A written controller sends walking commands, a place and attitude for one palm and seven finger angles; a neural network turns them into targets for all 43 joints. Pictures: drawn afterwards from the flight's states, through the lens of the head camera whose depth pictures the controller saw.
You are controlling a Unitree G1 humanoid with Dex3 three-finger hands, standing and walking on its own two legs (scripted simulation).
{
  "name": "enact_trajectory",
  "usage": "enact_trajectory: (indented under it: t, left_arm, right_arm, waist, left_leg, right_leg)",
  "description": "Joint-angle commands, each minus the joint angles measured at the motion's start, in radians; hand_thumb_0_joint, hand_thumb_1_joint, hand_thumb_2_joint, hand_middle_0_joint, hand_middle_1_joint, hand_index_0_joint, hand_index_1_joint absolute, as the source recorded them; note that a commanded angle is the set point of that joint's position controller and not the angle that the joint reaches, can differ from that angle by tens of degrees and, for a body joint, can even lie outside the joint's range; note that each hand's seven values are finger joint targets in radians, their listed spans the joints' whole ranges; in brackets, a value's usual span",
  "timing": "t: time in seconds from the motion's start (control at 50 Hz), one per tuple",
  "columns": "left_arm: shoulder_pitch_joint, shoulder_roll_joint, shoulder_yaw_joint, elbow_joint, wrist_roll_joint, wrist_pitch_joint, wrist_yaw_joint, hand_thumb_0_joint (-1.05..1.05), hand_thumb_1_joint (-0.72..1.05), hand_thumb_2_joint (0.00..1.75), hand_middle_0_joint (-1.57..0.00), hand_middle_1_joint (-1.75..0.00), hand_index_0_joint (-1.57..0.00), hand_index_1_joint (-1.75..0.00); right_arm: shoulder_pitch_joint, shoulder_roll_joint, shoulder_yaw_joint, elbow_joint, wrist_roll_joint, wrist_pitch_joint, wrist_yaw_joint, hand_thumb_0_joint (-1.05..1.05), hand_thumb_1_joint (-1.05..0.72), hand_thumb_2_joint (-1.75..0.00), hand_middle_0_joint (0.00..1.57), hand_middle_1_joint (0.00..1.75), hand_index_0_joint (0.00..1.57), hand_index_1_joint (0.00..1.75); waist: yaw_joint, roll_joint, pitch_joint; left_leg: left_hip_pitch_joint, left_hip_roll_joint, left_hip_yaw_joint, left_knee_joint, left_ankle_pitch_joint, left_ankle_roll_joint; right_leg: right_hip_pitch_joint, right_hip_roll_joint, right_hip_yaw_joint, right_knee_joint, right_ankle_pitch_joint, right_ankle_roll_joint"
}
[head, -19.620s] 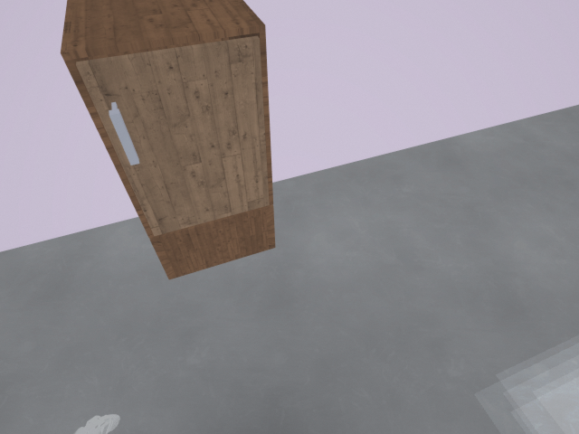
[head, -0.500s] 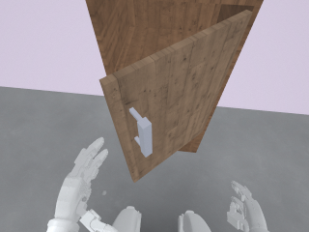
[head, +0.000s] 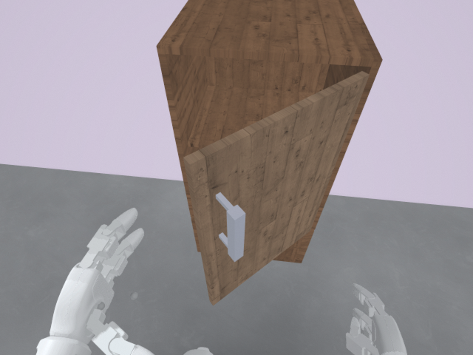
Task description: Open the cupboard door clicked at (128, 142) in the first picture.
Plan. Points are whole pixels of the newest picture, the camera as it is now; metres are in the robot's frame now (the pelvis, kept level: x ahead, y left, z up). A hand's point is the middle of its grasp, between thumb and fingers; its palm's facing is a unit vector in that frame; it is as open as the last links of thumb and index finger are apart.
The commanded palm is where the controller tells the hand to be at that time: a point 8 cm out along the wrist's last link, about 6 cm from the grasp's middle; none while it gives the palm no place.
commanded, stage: draw the hand back to the body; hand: left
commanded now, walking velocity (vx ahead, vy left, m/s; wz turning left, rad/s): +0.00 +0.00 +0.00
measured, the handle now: (229, 227) +0.34 +0.04 +0.02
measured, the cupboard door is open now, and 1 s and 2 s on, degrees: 44 44 44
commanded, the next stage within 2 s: step back with the hand held close in 1.10 s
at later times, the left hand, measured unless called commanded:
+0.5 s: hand (51, 238) +0.22 +0.23 +0.18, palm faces +0.35 -0.85 -0.39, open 11.7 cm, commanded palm +0.17 +0.28 +0.20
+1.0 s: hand (30, 218) +0.22 +0.24 +0.21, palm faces +0.43 -0.82 -0.38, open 7.5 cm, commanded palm +0.17 +0.28 +0.24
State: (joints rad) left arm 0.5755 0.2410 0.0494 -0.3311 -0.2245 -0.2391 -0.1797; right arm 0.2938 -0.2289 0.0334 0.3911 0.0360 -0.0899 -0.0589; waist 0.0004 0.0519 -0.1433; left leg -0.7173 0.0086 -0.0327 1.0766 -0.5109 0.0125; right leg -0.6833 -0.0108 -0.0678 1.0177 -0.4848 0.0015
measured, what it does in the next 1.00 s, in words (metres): rises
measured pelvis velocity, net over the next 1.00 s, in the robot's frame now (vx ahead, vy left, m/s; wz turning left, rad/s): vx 0.03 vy -0.01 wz -0.02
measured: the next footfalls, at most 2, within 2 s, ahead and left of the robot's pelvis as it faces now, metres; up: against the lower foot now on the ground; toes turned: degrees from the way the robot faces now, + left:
none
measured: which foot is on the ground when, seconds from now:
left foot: down 0.00-1.00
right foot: down 0.00-1.00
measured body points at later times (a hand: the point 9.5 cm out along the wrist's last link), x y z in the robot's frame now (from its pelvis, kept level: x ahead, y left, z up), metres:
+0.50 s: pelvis +0.03 +0.01 +0.06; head +0.01 -0.01 +0.51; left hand +0.19 +0.28 +0.20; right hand +0.21 -0.21 -0.02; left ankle +0.02 +0.11 -0.67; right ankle +0.02 -0.13 -0.67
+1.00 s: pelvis +0.03 -0.01 +0.07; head +0.01 -0.03 +0.52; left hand +0.19 +0.29 +0.24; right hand +0.22 -0.24 -0.01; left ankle +0.02 +0.11 -0.67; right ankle +0.02 -0.13 -0.67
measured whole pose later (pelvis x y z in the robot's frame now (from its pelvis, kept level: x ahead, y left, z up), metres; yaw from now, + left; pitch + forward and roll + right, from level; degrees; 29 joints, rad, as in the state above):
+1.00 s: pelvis +0.03 -0.01 +0.07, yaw -1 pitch -5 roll +0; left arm 0.46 0.32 0.30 -0.37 -0.06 -0.04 0.10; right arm 0.19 -0.23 0.02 0.64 -0.01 -0.09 -0.08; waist 0.07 0.06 0.02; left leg -0.08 0.01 0.00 0.42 -0.26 0.00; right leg -0.07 0.00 -0.04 0.40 -0.24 -0.01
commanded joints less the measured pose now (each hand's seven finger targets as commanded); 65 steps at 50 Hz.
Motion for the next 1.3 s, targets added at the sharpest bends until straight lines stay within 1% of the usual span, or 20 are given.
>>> enact_trajectory:
  t: [0.0,0.02,0.04,0.06,0.08,0.12,0.16,0.26,0.38,0.58,0.68,0.7,0.78,0.92,1.04,1.18,1.2,1.22,1.24,1.28]
  left_arm:
    - [-0.02,0.101,0.109,-0.265,-0.041,-0.045,-0.013,0.0,-0.32,0.37,-0.16,-0.3,-0.16,-0.3]
    - [0.004,0.232,0.135,-0.31,0.106,0.028,0.125,0.0,-0.29,0.39,-0.16,-0.3,-0.16,-0.3]
    - [0.037,0.145,0.094,-0.317,0.123,0.074,0.187,0.0,-0.26,0.4,-0.16,-0.3,-0.16,-0.3]
    - [0.035,0.136,0.092,-0.317,0.136,0.101,0.219,0.0,-0.22,0.42,-0.16,-0.3,-0.16,-0.3]
    - [0.06,0.103,0.067,-0.293,0.15,0.126,0.24,0.0,-0.18,0.43,-0.16,-0.3,-0.16,-0.3]
    - [0.025,0.137,0.09,-0.309,0.17,0.15,0.275,0.0,-0.12,0.47,-0.16,-0.3,-0.16,-0.3]
    - [-0.008,0.18,0.131,-0.294,0.182,0.162,0.303,0.0,-0.05,0.5,-0.17,-0.3,-0.17,-0.3]
    - [-0.096,0.214,0.171,-0.33,0.197,0.166,0.336,0.0,0.13,0.57,-0.17,-0.3,-0.17,-0.3]
    - [-0.082,0.217,0.221,-0.312,0.191,0.163,0.339,0.0,0.34,0.66,-0.18,-0.3,-0.18,-0.3]
    - [-0.136,0.269,0.355,-0.278,0.171,0.149,0.319,0.0,0.69,0.81,-0.19,-0.3,-0.19,-0.3]
    - [-0.236,0.32,0.416,-0.34,0.17,0.13,0.322,0.0,0.87,0.88,-0.2,-0.3,-0.2,-0.3]
    - [-0.231,0.329,0.434,-0.327,0.169,0.128,0.324,0.0,0.9,0.9,-0.2,-0.3,-0.2,-0.3]
    - [-0.16,0.227,0.349,-0.207,0.16,0.146,0.299,0.0,0.9,0.9,-0.2,-0.3,-0.2,-0.3]
    - [-0.22,0.298,0.398,-0.288,0.168,0.121,0.303,0.0,0.9,0.9,-0.2,-0.3,-0.2,-0.3]
    - [-0.22,0.299,0.401,-0.274,0.167,0.114,0.307,0.0,0.9,0.9,-0.2,-0.3,-0.2,-0.3]
    - [-0.216,0.262,0.371,-0.194,0.163,0.109,0.296,0.0,0.9,0.9,-0.2,-0.3,-0.2,-0.3]
    - [-0.31,0.309,0.398,-0.277,0.163,0.095,0.3,0.0,0.9,0.9,-0.2,-0.3,-0.2,-0.3]
    - [-0.317,0.399,0.501,-0.27,0.173,0.061,0.307,0.0,0.9,0.9,-0.2,-0.3,-0.2,-0.3]
    - [-0.215,0.335,0.458,-0.199,0.174,0.059,0.298,0.0,0.9,0.9,-0.2,-0.3,-0.2,-0.3]
    - [-0.164,0.322,0.442,-0.216,0.175,0.054,0.296,0.0,0.9,0.9,-0.2,-0.3,-0.2,-0.3]
  right_arm:
    - [-0.095,-0.105,-0.04,-0.164,0.012,-0.072,-0.013,0.0,-0.9,-0.9,0.2,0.3,0.2,0.3]
    - [-0.097,-0.098,-0.038,-0.162,0.002,-0.048,-0.044,0.0,-0.9,-0.9,0.2,0.3,0.2,0.3]
    - [-0.094,-0.08,-0.026,-0.166,-0.002,-0.04,-0.052,0.0,-0.9,-0.9,0.2,0.3,0.2,0.3]
    - [-0.098,-0.083,-0.027,-0.161,-0.003,-0.039,-0.056,0.0,-0.9,-0.9,0.2,0.3,0.2,0.3]
    - [-0.099,-0.077,-0.023,-0.145,-0.004,-0.032,-0.057,0.0,-0.9,-0.9,0.2,0.3,0.2,0.3]
    - [-0.105,-0.086,-0.019,-0.131,-0.006,-0.024,-0.06,0.0,-0.9,-0.9,0.2,0.3,0.2,0.3]
    - [-0.117,-0.094,-0.018,-0.114,-0.012,-0.028,-0.069,0.0,-0.9,-0.9,0.2,0.3,0.2,0.3]
    - [-0.131,-0.1,-0.007,-0.076,-0.019,-0.057,-0.078,0.0,-0.9,-0.9,0.2,0.3,0.2,0.3]
    - [-0.157,-0.095,-0.005,-0.019,-0.023,-0.087,-0.068,0.0,-0.9,-0.9,0.2,0.3,0.2,0.3]
    - [-0.204,-0.097,-0.021,0.043,-0.033,-0.075,-0.05,0.0,-0.9,-0.9,0.2,0.3,0.2,0.3]
    - [-0.213,-0.098,-0.024,0.063,-0.037,-0.08,-0.045,0.0,-0.9,-0.9,0.2,0.3,0.2,0.3]
    - [-0.211,-0.097,-0.024,0.069,-0.039,-0.082,-0.044,0.0,-0.9,-0.9,0.2,0.3,0.2,0.3]
    - [-0.217,-0.102,-0.037,0.076,-0.036,-0.06,-0.031,0.0,-0.9,-0.9,0.2,0.3,0.2,0.3]
    - [-0.239,-0.1,-0.042,0.073,-0.041,-0.056,-0.036,0.0,-0.9,-0.9,0.2,0.3,0.2,0.3]
    - [-0.247,-0.093,-0.038,0.087,-0.041,-0.073,-0.041,0.0,-0.9,-0.9,0.2,0.3,0.2,0.3]
    - [-0.251,-0.099,-0.047,0.102,-0.038,-0.073,-0.039,0.0,-0.9,-0.9,0.2,0.3,0.2,0.3]
    - [-0.262,-0.102,-0.047,0.095,-0.038,-0.079,-0.04,0.0,-0.9,-0.9,0.2,0.3,0.2,0.3]
    - [-0.238,-0.119,-0.045,0.07,-0.031,-0.058,-0.036,0.0,-0.9,-0.9,0.2,0.3,0.2,0.3]
    - [-0.232,-0.108,-0.054,0.086,-0.036,-0.04,-0.033,0.0,-0.9,-0.9,0.2,0.3,0.2,0.3]
    - [-0.244,-0.111,-0.058,0.079,-0.04,-0.025,-0.029,0.0,-0.9,-0.9,0.2,0.3,0.2,0.3]
  waist:
    - [0.01,0.028,-0.08]
    - [0.061,0.032,-0.104]
    - [0.034,0.037,-0.049]
    - [0.032,-0.009,-0.031]
    - [0.026,0.023,0.015]
    - [0.025,0.021,0.024]
    - [0.028,-0.039,0.038]
    - [0.034,0.013,0.023]
    - [0.048,0.011,0.055]
    - [0.064,-0.03,0.082]
    - [0.067,0.086,0.064]
    - [0.071,0.062,0.055]
    - [0.06,-0.036,0.13]
    - [0.073,0.008,0.052]
    - [0.071,0.038,0.114]
    - [0.064,-0.04,0.171]
    - [0.066,-0.015,0.131]
    - [0.02,-0.065,0.22]
    - [0.019,-0.117,0.193]
    - [0.018,-0.072,0.176]
  left_leg:
    - [0.125,-0.018,-0.026,-0.256,0.164,-0.002]
    - [0.158,-0.004,-0.012,-0.32,0.171,0.004]
    - [0.169,-0.007,-0.014,-0.342,0.165,0.002]
    - [0.169,-0.004,-0.026,-0.353,0.163,0.002]
    - [0.177,0.0,-0.017,-0.361,0.171,0.004]
    - [0.216,0.005,-0.021,-0.387,0.183,0.005]
    - [0.244,0.005,-0.018,-0.411,0.202,0.009]
    - [0.355,0.001,-0.021,-0.488,0.252,0.008]
    - [0.443,0.008,-0.022,-0.568,0.374,-0.001]
    - [0.552,0.012,0.013,-0.649,0.534,0.0]
    - [0.604,0.006,0.018,-0.674,0.569,-0.005]
    - [0.609,0.006,0.015,-0.678,0.58,-0.006]
    - [0.612,0.012,0.031,-0.692,0.566,0.004]
    - [0.647,0.0,0.033,-0.707,0.525,0.008]
    - [0.64,-0.004,0.033,-0.723,0.474,0.004]
    - [0.639,0.002,0.034,-0.74,0.418,0.011]
    - [0.649,-0.002,0.031,-0.739,0.404,0.012]
    - [0.563,0.01,0.006,-0.691,0.36,0.029]
    - [0.574,0.006,0.007,-0.661,0.374,0.027]
    - [0.575,0.006,0.014,-0.654,0.402,0.022]
  right_leg:
    - [0.121,0.042,-0.009,-0.202,0.13,-0.026]
    - [0.167,0.01,0.046,-0.261,0.137,-0.04]
    - [0.164,0.007,0.033,-0.283,0.126,-0.035]
    - [0.167,0.008,0.025,-0.297,0.126,-0.034]
    - [0.174,0.005,0.022,-0.307,0.129,-0.031]
    - [0.204,0.006,0.015,-0.335,0.136,-0.03]
    - [0.246,0.007,0.014,-0.375,0.152,-0.029]
    - [0.336,-0.001,0.013,-0.431,0.2,-0.029]
    - [0.438,0.001,0.007,-0.492,0.295,-0.028]
    - [0.573,0.006,0.016,-0.593,0.472,-0.024]
    - [0.608,0.006,0.024,-0.623,0.494,-0.027]
    - [0.618,0.007,0.02,-0.624,0.502,-0.028]
    - [0.596,0.011,0.021,-0.656,0.511,-0.017]
    - [0.638,0.011,0.035,-0.676,0.486,-0.018]
    - [0.613,0.014,0.039,-0.71,0.433,-0.019]
    - [0.581,0.017,0.044,-0.747,0.356,-0.011]
    - [0.591,0.014,0.052,-0.75,0.34,-0.011]
    - [0.481,-0.029,0.106,-0.804,0.351,-0.003]
    - [0.477,-0.048,0.098,-0.811,0.35,-0.002]
    - [0.463,-0.061,0.092,-0.797,0.387,-0.006]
